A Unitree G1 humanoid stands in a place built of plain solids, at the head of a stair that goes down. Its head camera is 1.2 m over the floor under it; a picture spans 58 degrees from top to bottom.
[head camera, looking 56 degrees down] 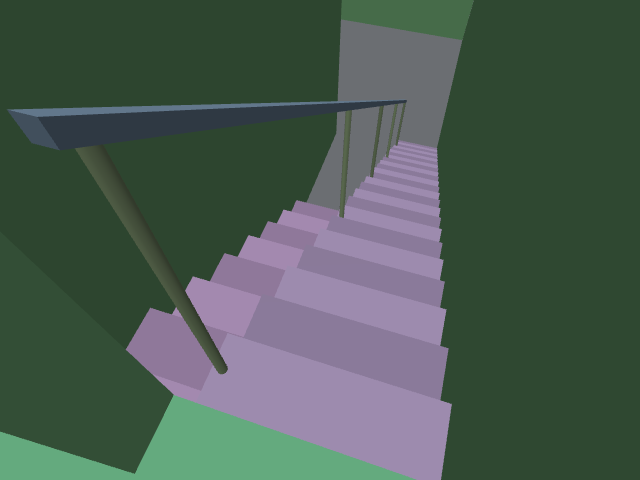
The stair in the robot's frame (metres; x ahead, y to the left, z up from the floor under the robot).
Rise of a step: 0.19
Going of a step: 0.26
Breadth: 0.76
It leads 18 degrees to the right of straight ahead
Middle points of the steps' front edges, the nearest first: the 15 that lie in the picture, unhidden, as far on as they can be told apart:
0.19 0.03 0.00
0.44 -0.05 -0.19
0.69 -0.13 -0.38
0.94 -0.21 -0.58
1.19 -0.28 -0.77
1.43 -0.36 -0.96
1.68 -0.44 -1.16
1.93 -0.52 -1.35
2.18 -0.60 -1.54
2.42 -0.68 -1.74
2.67 -0.76 -1.93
2.92 -0.84 -2.12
3.17 -0.92 -2.32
3.42 -0.99 -2.51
3.66 -1.07 -2.70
